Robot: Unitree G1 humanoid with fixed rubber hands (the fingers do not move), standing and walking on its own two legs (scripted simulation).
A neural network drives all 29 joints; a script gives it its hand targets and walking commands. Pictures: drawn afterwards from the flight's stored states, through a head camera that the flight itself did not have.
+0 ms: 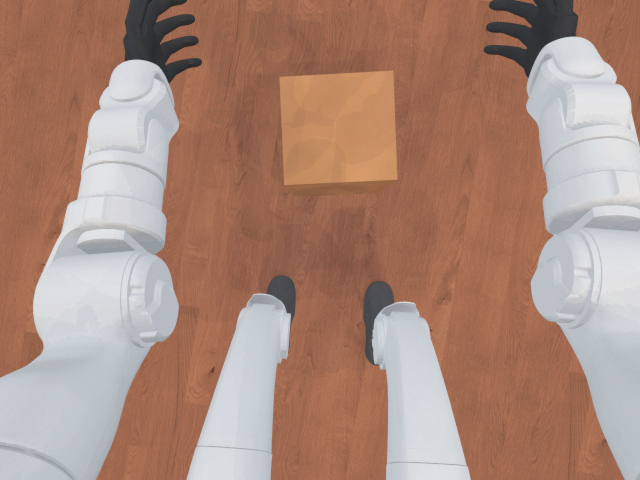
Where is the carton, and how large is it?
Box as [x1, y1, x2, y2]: [279, 71, 396, 196]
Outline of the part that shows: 392,71 279,77 284,184 295,196 380,192 396,179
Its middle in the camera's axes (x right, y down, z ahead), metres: +0.04 -0.21 +0.84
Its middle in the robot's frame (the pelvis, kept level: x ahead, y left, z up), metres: +0.54 +0.01 -0.53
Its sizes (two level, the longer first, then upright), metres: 0.210 0.200 0.250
